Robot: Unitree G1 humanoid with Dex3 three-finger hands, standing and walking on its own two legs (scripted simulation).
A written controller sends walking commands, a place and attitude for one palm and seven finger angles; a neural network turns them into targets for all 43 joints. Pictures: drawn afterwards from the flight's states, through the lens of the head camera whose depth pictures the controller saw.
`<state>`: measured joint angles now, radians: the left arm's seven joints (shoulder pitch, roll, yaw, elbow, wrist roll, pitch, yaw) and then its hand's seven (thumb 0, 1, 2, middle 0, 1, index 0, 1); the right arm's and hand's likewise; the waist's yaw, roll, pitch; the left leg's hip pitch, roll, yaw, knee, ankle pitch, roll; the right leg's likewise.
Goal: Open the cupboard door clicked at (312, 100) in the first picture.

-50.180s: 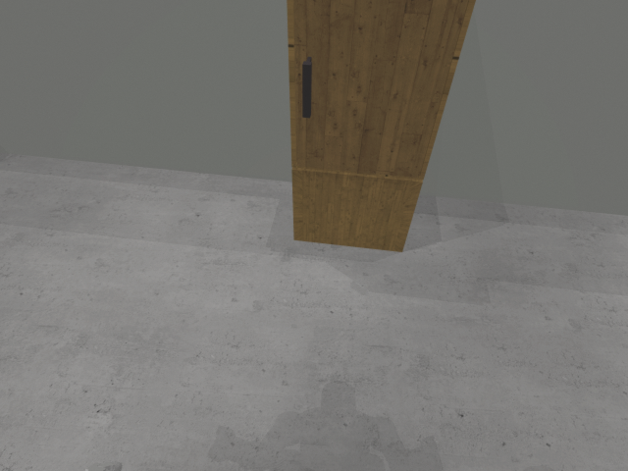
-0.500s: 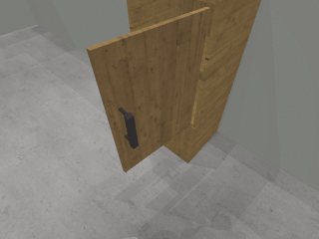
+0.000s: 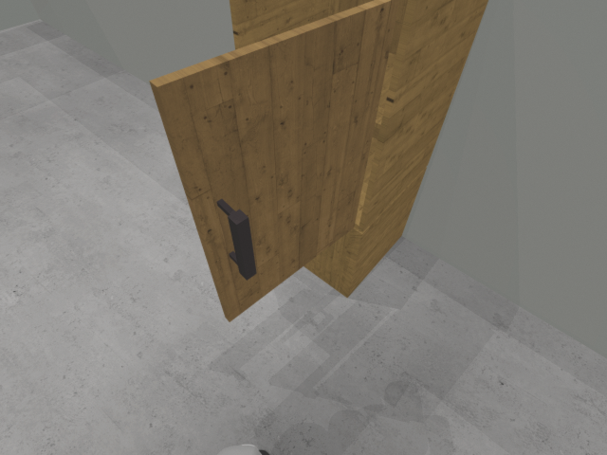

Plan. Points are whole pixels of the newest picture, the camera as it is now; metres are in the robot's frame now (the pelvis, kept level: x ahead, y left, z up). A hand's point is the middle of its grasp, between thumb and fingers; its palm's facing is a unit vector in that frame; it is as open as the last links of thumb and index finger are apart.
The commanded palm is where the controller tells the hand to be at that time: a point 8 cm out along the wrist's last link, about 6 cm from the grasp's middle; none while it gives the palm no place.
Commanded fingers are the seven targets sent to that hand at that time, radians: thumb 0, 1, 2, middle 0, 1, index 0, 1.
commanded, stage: look to check the result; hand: left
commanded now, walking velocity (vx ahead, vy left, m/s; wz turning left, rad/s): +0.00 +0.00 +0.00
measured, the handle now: (236, 240) +0.45 +0.14 -0.03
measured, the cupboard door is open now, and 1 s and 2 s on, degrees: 83 83 83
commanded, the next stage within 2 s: stand and wait in 0.34 s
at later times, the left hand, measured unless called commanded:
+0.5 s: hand out of the picture -0.04 +0.17 -0.17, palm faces +0.05 -0.97 -0.22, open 7.4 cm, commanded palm none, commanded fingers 0.00 0.90 0.90 -0.20 -0.30 -0.20 -0.30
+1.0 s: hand out of the picture -0.04 +0.17 -0.17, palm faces +0.04 -0.97 -0.22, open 7.4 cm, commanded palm none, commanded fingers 0.00 0.90 0.90 -0.20 -0.30 -0.20 -0.30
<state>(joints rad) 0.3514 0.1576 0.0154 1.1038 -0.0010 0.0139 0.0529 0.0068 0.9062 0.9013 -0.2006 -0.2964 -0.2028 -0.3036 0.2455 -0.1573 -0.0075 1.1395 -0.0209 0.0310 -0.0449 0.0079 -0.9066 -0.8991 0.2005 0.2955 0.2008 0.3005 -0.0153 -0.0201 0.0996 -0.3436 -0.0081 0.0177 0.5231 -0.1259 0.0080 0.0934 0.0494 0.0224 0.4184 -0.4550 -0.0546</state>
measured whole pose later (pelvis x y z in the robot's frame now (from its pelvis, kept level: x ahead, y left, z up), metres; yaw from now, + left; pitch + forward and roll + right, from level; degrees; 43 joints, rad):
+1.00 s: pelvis +0.00 +0.00 +0.00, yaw +0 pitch -3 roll +1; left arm 0.35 0.16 0.01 1.11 0.00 0.01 0.05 0.01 0.90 0.90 -0.20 -0.30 -0.20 -0.30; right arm 0.22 -0.16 -0.01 1.15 -0.02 0.03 -0.04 0.01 -0.91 -0.90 0.20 0.30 0.20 0.30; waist -0.01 -0.02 0.09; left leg -0.33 -0.01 0.02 0.50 -0.12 0.00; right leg 0.11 0.05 0.02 0.41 -0.45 -0.06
